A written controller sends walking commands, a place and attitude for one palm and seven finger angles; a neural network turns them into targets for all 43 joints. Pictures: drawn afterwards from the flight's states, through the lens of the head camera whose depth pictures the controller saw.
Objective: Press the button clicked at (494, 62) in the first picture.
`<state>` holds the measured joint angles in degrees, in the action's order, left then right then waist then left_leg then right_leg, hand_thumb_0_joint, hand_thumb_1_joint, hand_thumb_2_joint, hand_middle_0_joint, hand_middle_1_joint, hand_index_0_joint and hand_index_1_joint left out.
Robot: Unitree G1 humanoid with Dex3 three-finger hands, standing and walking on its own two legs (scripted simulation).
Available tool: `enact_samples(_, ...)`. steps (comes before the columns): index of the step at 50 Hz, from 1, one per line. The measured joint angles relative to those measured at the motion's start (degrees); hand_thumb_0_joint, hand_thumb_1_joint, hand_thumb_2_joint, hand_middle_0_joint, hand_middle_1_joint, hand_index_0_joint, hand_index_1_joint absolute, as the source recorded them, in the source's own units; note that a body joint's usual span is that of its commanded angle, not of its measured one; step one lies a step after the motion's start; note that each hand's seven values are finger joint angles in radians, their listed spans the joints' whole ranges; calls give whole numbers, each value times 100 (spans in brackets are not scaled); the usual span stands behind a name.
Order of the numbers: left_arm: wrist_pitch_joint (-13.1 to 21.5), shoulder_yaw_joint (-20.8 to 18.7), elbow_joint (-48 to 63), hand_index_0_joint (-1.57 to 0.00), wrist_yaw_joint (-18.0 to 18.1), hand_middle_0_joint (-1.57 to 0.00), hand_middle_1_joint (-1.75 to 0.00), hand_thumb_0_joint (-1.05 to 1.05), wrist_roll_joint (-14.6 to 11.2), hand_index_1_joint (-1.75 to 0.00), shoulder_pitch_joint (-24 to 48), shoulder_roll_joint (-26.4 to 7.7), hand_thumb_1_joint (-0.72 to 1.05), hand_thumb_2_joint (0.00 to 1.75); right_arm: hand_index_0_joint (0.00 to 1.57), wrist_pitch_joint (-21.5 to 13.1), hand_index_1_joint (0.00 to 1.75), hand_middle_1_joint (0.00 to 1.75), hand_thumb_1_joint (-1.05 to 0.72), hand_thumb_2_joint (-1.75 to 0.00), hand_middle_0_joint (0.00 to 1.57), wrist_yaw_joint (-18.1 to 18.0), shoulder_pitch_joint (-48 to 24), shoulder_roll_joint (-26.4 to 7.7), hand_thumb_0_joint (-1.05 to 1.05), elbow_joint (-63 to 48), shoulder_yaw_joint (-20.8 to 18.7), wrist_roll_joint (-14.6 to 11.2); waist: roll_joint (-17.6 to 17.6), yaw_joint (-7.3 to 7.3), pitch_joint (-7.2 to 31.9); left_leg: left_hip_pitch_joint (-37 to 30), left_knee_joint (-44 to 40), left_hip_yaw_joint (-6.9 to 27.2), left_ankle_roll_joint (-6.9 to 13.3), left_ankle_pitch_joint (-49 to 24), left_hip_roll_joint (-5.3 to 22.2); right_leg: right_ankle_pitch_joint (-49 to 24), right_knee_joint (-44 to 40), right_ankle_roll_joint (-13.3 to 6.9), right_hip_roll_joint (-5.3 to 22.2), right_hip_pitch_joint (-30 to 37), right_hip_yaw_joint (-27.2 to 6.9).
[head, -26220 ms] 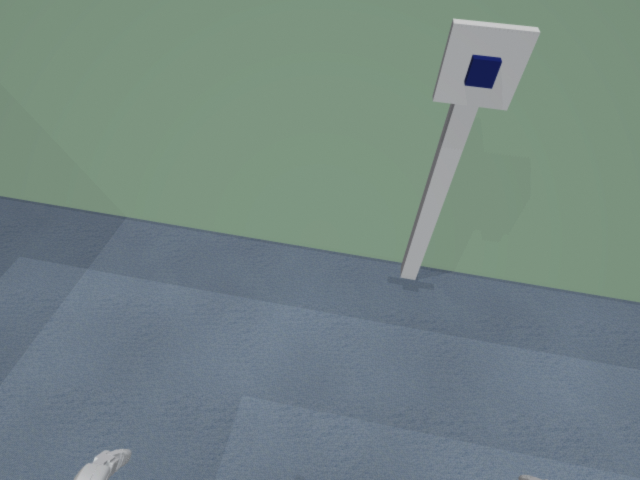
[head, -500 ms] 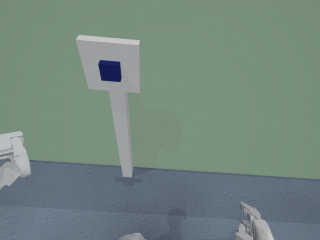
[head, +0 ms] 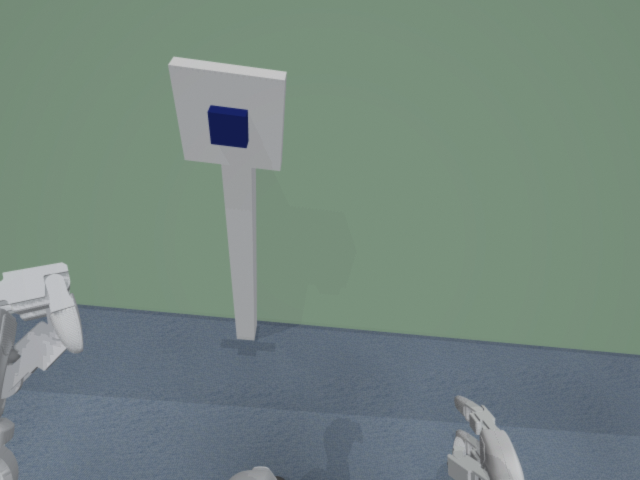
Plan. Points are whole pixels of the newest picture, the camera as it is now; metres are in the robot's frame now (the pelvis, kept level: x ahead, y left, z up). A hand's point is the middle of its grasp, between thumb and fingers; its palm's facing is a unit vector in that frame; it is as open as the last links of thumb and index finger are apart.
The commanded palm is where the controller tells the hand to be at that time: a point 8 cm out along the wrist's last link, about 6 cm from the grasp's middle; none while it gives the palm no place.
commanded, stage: step back with the hand held close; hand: left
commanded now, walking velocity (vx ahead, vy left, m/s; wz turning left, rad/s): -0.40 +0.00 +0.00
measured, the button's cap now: (229, 126) +0.62 +0.23 +0.09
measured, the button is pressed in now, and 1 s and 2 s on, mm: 0 0 0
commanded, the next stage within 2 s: stop stepping back and stand still in 0.08 s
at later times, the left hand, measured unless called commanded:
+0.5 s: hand out of the picture +0.07 +0.25 +0.18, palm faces +0.30 -0.85 -0.43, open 3.1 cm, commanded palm +0.05 +0.29 +0.19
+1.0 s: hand out of the picture +0.04 +0.25 +0.18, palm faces +0.35 -0.80 -0.49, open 3.1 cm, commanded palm +0.00 +0.28 +0.19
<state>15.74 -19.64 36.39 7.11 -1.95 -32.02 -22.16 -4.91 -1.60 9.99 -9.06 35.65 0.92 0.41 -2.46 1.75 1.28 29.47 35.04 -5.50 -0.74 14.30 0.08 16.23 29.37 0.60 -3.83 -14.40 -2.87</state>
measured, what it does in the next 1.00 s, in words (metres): walks backwards: left foot, then right foot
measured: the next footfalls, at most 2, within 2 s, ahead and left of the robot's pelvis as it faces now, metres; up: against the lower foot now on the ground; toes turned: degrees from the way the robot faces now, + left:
left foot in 0.04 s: +0.12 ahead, +0.06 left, +0.00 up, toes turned +2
right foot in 0.40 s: -0.18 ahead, -0.08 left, +0.00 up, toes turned -6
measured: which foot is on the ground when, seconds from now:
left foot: up 0.00-0.02, down 0.04-0.40, up 0.42-0.52, down 0.54-0.92, up 0.94-1.00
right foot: down 0.00-0.06, up 0.08-0.38, down 0.40-0.60, up 0.62-0.90, down 0.92-1.00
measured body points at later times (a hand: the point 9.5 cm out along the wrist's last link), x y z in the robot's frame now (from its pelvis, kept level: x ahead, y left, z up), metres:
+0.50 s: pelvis -0.10 +0.02 -0.01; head -0.13 +0.06 +0.44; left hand +0.05 +0.29 +0.21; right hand +0.03 -0.22 -0.08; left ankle +0.01 +0.08 -0.72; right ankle -0.22 -0.08 -0.73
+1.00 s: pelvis -0.15 +0.02 +0.01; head -0.16 +0.02 +0.46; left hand +0.02 +0.29 +0.21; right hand -0.03 -0.23 -0.09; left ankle -0.07 +0.11 -0.69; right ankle -0.18 -0.05 -0.73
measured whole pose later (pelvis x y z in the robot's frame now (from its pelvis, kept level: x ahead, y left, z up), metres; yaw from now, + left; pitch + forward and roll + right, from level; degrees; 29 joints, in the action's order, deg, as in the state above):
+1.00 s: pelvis -0.15 +0.02 +0.01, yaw -5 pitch +0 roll +0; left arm 10.2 -22.0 32.6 8.3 -1.5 -36.8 -23.6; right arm -3.6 -3.2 14.8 -11.9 39.2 0.1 0.7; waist -0.5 2.4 2.2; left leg 29.2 48.3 -1.1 -0.7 18.2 -0.9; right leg 15.2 25.4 -5.0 -2.7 -9.4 6.0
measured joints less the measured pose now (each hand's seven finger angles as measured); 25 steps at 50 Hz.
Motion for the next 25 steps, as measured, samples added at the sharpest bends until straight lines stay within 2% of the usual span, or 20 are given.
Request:
enact_samples(2,-50,42,50,-131,-16,-131,-150,1,22,-150,-110,-65,88,90,20,74,31,30,-90,-90,21,-27,130,-46,1,-29,19,-3,-47,-107,238,-345,-51,226,9,-270,-28,22,33,47,-20,-57,-76)
enact_samples(4,-105,2,14,-131,-55,-131,-150,1,17,-150,20,-199,88,90,20,112,31,30,-90,-90,21,-108,138,-85,1,-61,-14,-12,-120,-289,258,-371,-255,246,483,-634,-141,31,237,67,40,-200,-57)
enact_samples(5,-103,-49,-51,-131,-70,-131,-150,1,8,-150,125,-281,88,90,20,100,30,30,-90,-90,21,-133,101,-91,1,-68,-38,-20,-152,-334,187,-392,-347,231,627,-701,-168,231,509,40,22,-308,-88)
enact_samples(7,-87,-189,-202,-131,-111,-131,-150,1,-15,-150,201,-419,88,90,20,49,30,30,-90,-90,21,-136,45,-107,1,-95,-63,38,-107,-394,85,-427,-607,227,722,-871,-108,816,1356,-8,-152,-577,-139)
enact_samples(9,-133,-333,-223,-131,-118,-131,-150,1,-52,-150,94,-503,88,90,20,3,30,30,-90,-90,20,-112,73,-121,1,-147,-71,76,-2,-436,53,-454,-935,264,694,-1118,14,1021,1953,-57,-297,-665,-41)
enact_samples(12,-208,-447,12,-131,-77,-131,-150,1,-136,-150,-321,-512,89,90,20,-41,30,30,-90,-90,20,-49,211,-123,1,-213,-66,31,72,-377,127,-478,-1441,237,616,-1466,181,1168,1853,-83,-284,-394,244)
enact_samples(15,-340,-347,273,-131,-49,-131,-150,1,-164,-150,-718,-464,89,90,20,-91,30,30,-90,-90,20,-26,363,-87,1,-227,-52,3,40,-328,250,-459,-1846,231,456,-1522,181,1389,942,-147,-208,225,516)
enact_samples(18,-482,-239,501,-131,-17,-131,-150,1,-150,-150,-884,-489,89,90,20,-153,30,30,-90,-90,20,-45,422,-64,1,-266,-7,15,-102,-290,263,-327,-2009,204,114,-1377,-12,1213,-459,-251,-134,972,709)
enact_samples(20,-493,-335,698,-131,24,-131,-150,1,-149,-150,-961,-574,89,90,20,-148,30,30,-90,-90,20,-42,306,-104,1,-323,49,37,-310,-134,168,45,-1481,-4,22,-1036,-193,606,-1054,-396,93,1165,619)
enact_samples(21,-505,-266,695,-131,16,-131,-150,1,-151,-150,-902,-515,89,90,20,-110,30,30,-90,-90,20,-52,209,-179,1,-230,42,55,-128,-96,60,200,-1056,90,12,-831,-132,310,-904,-388,19,1113,648)
enact_samples(23,-558,-221,643,-131,12,-131,-150,1,-185,-150,-857,-541,88,90,20,1,30,30,-90,-90,20,-79,240,-213,1,21,34,57,107,-45,65,186,-231,325,-47,-458,-68,485,-547,-317,-100,1171,661)
enact_samples(25,-576,-256,511,-131,22,-131,-150,1,-185,-150,-800,-554,88,90,20,73,30,30,-90,-90,21,-93,522,-143,1,211,15,-34,73,46,395,-56,556,516,-88,-192,-93,781,-323,-296,-68,1228,575)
